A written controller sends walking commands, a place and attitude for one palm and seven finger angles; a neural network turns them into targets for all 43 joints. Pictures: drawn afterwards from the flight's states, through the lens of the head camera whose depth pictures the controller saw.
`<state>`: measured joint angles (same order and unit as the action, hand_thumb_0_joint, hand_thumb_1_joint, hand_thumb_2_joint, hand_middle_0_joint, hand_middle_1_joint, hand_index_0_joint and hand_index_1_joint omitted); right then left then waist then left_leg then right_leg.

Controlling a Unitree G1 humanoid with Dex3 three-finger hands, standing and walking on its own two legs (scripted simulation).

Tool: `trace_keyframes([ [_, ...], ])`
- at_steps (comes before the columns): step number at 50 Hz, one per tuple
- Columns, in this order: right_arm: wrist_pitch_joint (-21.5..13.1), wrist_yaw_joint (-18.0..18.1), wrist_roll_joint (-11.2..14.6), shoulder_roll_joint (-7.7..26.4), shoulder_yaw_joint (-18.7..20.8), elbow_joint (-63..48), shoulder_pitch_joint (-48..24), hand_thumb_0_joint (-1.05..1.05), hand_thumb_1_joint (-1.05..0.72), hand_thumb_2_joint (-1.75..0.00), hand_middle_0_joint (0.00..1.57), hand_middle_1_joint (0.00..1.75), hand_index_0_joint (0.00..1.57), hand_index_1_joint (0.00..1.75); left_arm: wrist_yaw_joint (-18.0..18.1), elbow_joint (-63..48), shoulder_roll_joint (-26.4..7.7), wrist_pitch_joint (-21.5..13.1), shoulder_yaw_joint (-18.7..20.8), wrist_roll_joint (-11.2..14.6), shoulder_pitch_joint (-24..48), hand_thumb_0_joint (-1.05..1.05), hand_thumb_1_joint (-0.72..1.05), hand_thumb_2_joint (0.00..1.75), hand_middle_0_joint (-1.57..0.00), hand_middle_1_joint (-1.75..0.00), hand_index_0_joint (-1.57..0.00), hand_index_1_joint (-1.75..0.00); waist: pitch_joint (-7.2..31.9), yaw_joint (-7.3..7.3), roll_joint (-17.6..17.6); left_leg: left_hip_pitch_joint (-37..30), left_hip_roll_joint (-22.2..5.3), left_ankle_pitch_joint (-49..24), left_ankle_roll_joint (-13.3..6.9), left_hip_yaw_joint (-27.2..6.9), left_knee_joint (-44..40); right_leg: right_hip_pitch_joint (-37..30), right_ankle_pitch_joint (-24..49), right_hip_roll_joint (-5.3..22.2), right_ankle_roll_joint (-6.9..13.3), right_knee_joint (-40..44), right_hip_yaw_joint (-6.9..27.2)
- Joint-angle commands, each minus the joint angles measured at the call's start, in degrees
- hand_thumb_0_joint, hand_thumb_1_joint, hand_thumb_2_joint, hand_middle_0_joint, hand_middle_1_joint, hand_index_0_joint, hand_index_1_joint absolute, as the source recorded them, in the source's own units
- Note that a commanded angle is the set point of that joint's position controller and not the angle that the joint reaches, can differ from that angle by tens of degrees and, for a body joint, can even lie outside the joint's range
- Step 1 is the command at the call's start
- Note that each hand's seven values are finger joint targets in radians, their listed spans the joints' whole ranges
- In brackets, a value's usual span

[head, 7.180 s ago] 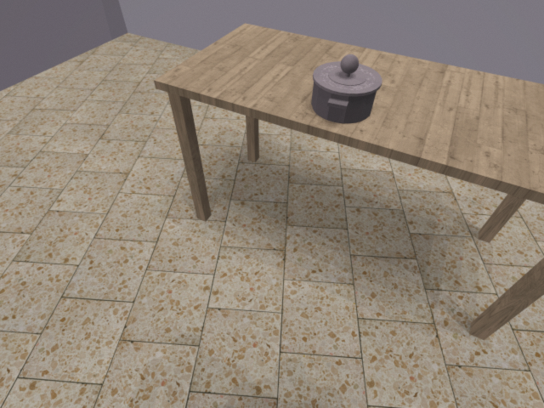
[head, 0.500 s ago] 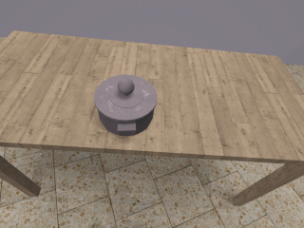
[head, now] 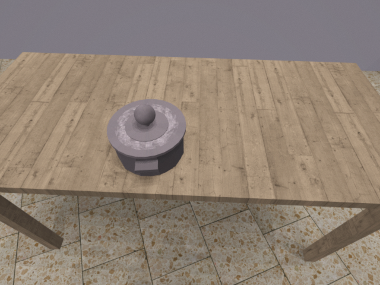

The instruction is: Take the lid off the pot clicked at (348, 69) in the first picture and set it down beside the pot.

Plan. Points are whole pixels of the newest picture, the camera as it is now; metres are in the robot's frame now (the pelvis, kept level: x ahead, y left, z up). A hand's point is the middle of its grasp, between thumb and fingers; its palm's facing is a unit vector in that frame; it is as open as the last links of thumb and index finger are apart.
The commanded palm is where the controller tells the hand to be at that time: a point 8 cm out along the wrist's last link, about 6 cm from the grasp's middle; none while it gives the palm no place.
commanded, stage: come to a stop and stand still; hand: left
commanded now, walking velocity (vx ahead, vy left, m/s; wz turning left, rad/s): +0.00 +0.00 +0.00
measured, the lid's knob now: (144, 114) +0.46 +0.14 +0.09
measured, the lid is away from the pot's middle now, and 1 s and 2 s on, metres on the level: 0.00 0.00 0.00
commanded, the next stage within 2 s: look again from close up in 0.36 s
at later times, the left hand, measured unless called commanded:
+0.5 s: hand out of the picture -0.01 +0.21 -0.16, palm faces +0.02 -0.96 -0.27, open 7.4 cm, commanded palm none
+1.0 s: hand out of the picture +0.06 +0.18 -0.16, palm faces +0.03 -0.97 -0.23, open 7.3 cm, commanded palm none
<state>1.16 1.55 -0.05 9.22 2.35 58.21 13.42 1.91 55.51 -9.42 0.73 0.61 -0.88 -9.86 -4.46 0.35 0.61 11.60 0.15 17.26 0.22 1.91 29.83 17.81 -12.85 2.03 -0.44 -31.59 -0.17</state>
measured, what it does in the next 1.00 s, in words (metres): stands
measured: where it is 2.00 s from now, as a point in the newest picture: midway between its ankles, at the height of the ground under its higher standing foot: outside the picture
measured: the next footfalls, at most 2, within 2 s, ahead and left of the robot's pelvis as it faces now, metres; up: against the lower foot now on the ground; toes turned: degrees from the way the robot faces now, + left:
none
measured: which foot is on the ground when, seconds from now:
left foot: down 0.00-1.00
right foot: down 0.00-1.00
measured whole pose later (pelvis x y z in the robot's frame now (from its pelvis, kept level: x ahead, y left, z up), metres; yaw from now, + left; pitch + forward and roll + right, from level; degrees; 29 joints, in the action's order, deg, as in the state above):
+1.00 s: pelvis +0.03 -0.01 +0.00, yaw +1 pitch +0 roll +1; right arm -1.1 1.9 -0.5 8.4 -0.2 61.7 17.2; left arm 1.9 60.9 -9.3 -0.5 0.0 -0.5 -13.8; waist -2.1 0.1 -1.2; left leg 8.1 -0.5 18.1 0.7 1.1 26.6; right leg 14.7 -14.6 0.9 0.1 -29.6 -0.3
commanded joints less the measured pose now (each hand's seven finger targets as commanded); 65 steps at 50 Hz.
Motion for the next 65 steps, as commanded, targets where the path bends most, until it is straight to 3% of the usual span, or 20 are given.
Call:
trace_keyframes([
  [1,-0.7,-0.3,-0.4,4.0,0.3,-2.1,5.0,0.0,-0.9,-0.9,0.2,0.3,0.2,0.3,0.5,-3.1,-8.3,-0.3,1.8,-0.2,-3.5,0.0,0.9,0.9,-0.2,-0.3,-0.2,-0.3,3.1,-0.41,1.2,1.1,-5.1,-4.0,-1.0,-3.8,-6.2,-1.8,1.8,6.3,3.0,9.0,6.6],
  [2,-2.0,-0.7,0.0,8.4,1.0,-5.9,0.0,0.0,-0.9,-0.9,0.2,0.3,0.2,0.3,2.4,-0.7,-9.7,-1.6,2.0,0.0,-9.0,0.0,0.9,0.9,-0.2,-0.3,-0.2,-0.3,10.4,-1.75,-1.1,1.4,-5.6,-6.2,0.4,-1.1,2.4,-9.9,24.3,8.3,2.9,3.1,6.2],
  [3,-1.8,-0.8,-0.3,4.8,0.5,-7.8,2.5,0.0,-0.9,-0.9,0.2,0.3,0.2,0.3,2.1,-2.9,-11.9,-2.0,2.1,0.1,-6.5,0.0,0.9,0.9,-0.2,-0.3,-0.2,-0.3,14.1,-0.1,0.6,3.5,-1.4,2.4,0.4,-1.2,1.3,-10.4,15.1,11.3,5.2,3.5,11.2],
  [4,-1.7,-0.7,-0.4,4.2,0.1,-7.4,2.8,0.0,-0.9,-0.9,0.2,0.3,0.2,0.3,1.5,-3.5,-11.3,-1.7,1.9,0.0,-4.6,0.0,0.9,0.9,-0.2,-0.3,-0.2,-0.3,11.0,0.49,-1.6,1.5,-1.6,2.2,0.0,-1.4,-1.7,-5.1,2.8,10.9,5.9,5.2,10.5],
  [5,-1.8,-0.9,-0.6,4.6,-0.1,-6.9,4.3,0.0,-0.9,-0.9,0.2,0.3,0.2,0.3,1.2,-3.7,-10.5,-1.4,1.5,-0.1,-3.5,0.0,0.9,0.9,-0.2,-0.3,-0.2,-0.3,8.1,1.2,-4.5,0.3,-2.9,-0.2,-0.7,-2.8,-3.2,-0.5,-4.8,8.0,5.2,5.6,8.2],
  [6,-1.7,-1.0,-1.1,5.2,0.0,-7.5,4.2,0.0,-0.9,-0.9,0.2,0.3,0.2,0.3,0.7,-3.8,-9.8,-0.7,1.4,0.0,-3.0,0.0,0.9,0.9,-0.2,-0.3,-0.2,-0.3,5.4,0.79,-10.0,2.6,-5.4,2.5,-1.7,-5.8,-6.6,2.4,-11.7,4.6,3.9,4.3,4.9],
  [7,-1.7,-0.9,-1.3,6.5,0.0,-8.3,2.9,0.0,-0.9,-0.9,0.2,0.3,0.2,0.3,0.5,-4.0,-8.6,-0.1,1.1,-0.2,-3.2,0.0,0.9,0.9,-0.2,-0.3,-0.2,-0.3,0.3,0.33,-12.8,8.1,-7.2,7.4,-2.7,-8.8,-10.2,2.9,-11.2,1.9,2.7,2.0,1.6],
  [8,-1.5,-0.9,-1.2,7.5,0.0,-8.9,1.4,0.0,-0.9,-0.9,0.2,0.3,0.2,0.3,0.3,-3.5,-8.0,0.1,0.9,-0.4,-4.5,0.0,0.9,0.9,-0.2,-0.3,-0.2,-0.3,-2.8,-0.68,-11.7,13.4,-8.2,12.4,-3.4,-10.3,-12.8,0.7,-8.9,0.7,2.0,0.7,-0.4],
  [9,-1.4,-1.0,-1.0,7.9,0.0,-9.4,0.5,0.0,-0.9,-0.9,0.2,0.3,0.2,0.3,0.1,-2.8,-7.5,0.1,0.6,-0.5,-6.0,0.0,0.9,0.9,-0.2,-0.3,-0.2,-0.3,-5.4,-1.61,-7.0,17.2,-7.9,15.5,-3.5,-9.9,-13.4,-1.1,-7.3,0.6,1.9,1.0,-0.3],
  [11,-1.3,-1.0,-1.1,7.8,-0.2,-9.6,1.7,0.0,-0.9,-0.9,0.2,0.3,0.2,0.3,-0.2,-2.0,-7.6,-0.2,0.6,-0.5,-7.4,0.0,0.9,0.9,-0.2,-0.3,-0.2,-0.3,-5.0,-1.63,0.9,15.6,-5.7,14.4,-2.9,-8.0,-11.5,-0.2,-10.2,1.6,2.4,4.2,2.8],
  [12,-1.3,-1.0,-1.1,7.8,-0.3,-9.4,2.8,0.0,-0.9,-0.9,0.2,0.3,0.2,0.3,-0.2,-2.2,-7.7,-0.3,0.6,-0.4,-7.4,0.0,0.9,0.9,-0.2,-0.3,-0.2,-0.3,-4.8,-1.01,1.6,13.6,-4.8,13.5,-2.6,-7.2,-10.4,1.8,-13.4,2.2,2.7,6.0,4.9],
  [14,-1.3,-1.0,-1.1,7.8,-0.3,-8.7,4.9,0.0,-0.9,-0.9,0.2,0.3,0.2,0.3,-0.1,-2.6,-8.5,-0.4,0.8,-0.3,-7.3,0.0,0.9,0.9,-0.2,-0.3,-0.2,-0.3,-4.0,0.0,1.9,10.8,-4.2,13.5,-2.6,-6.7,-9.4,4.9,-17.3,2.6,2.7,7.4,6.3],
  [18,-1.9,-0.9,-1.1,7.6,-0.6,-7.7,5.8,0.0,-0.9,-0.9,0.2,0.3,0.2,0.3,-0.2,-2.1,-8.2,-0.8,0.8,-0.2,-8.2,0.0,0.9,0.9,-0.2,-0.3,-0.2,-0.3,0.5,0.12,1.4,7.5,-4.4,10.2,-2.8,-6.5,-9.1,3.1,-14.0,2.6,2.7,7.2,6.6],
  [23,-2.7,-0.8,-0.8,6.9,-1.0,-6.0,6.4,0.0,-0.9,-0.9,0.2,0.3,0.2,0.3,-0.3,-0.7,-8.1,-1.4,0.5,0.0,-9.0,0.0,0.9,0.9,-0.2,-0.3,-0.2,-0.3,1.8,0.0,0.1,5.9,-4.6,5.9,-2.5,-6.2,-9.0,0.9,-9.6,3.2,2.7,7.7,6.8],
  [31,-3.6,-0.1,-0.5,5.3,-1.8,-2.0,7.9,0.0,-0.9,-0.9,0.2,0.3,0.2,0.3,0.0,2.2,-7.2,-1.9,0.2,0.3,-9.9,0.0,0.9,0.9,-0.2,-0.3,-0.2,-0.3,4.2,-0.42,-1.0,1.2,-5.6,-10.0,-1.9,-4.9,-7.6,-4.1,6.2,3.9,2.8,5.4,4.6],
  [38,-3.4,0.3,-0.5,4.4,-2.0,0.2,8.3,0.0,-0.9,-0.9,0.2,0.3,0.2,0.3,0.4,3.7,-6.3,-1.9,0.2,0.3,-9.3,0.0,0.9,0.9,-0.2,-0.3,-0.2,-0.3,2.4,-0.43,-2.3,0.5,-5.7,-12.3,-1.3,-4.3,-7.3,-4.8,9.4,4.6,3.1,5.4,4.5],
  [41,-3.2,0.4,-0.5,3.9,-2.0,0.9,8.3,0.0,-0.9,-0.9,0.2,0.3,0.2,0.3,0.3,3.7,-6.6,-1.9,0.3,0.4,-8.8,0.0,0.9,0.9,-0.2,-0.3,-0.2,-0.3,1.3,-0.52,-0.7,0.6,-5.8,-11.7,-1.3,-4.2,-7.6,-5.1,10.0,4.6,3.3,5.9,4.1],
  [46,-3.1,0.4,-0.6,3.8,-1.9,1.7,8.3,0.0,-0.9,-0.9,0.2,0.3,0.2,0.3,0.3,3.6,-6.4,-1.8,0.4,0.4,-8.2,0.0,0.9,0.9,-0.2,-0.3,-0.2,-0.3,1.5,-0.35,0.5,-0.2,-5.8,-11.0,-1.2,-4.0,-8.0,-5.2,9.9,4.6,3.4,6.5,4.4],
  [50,-3.2,0.4,-0.5,3.9,-2.0,2.2,8.4,0.0,-0.9,-0.9,0.2,0.3,0.2,0.3,0.4,3.6,-6.3,-1.9,0.5,0.3,-8.0,0.0,0.9,0.9,-0.2,-0.3,-0.2,-0.3,2.7,-0.36,-1.1,-1.5,-5.7,-12.9,-1.0,-3.8,-7.9,-6.2,11.8,4.9,3.4,6.3,4.6],
  [65,-3.1,0.5,-0.4,3.5,-2.1,3.4,8.2,0.0,-0.9,-0.9,0.2,0.3,0.2,0.3,0.5,4.3,-6.0,-2.0,0.4,0.3,-8.9,0.0,0.9,0.9,-0.2,-0.3,-0.2,-0.3,2.3,-0.34,-1.3,-2.5,-6.0,-12.6,-0.8,-3.3,-8.2,-6.6,11.9,4.9,3.4,7.7,4.6],
])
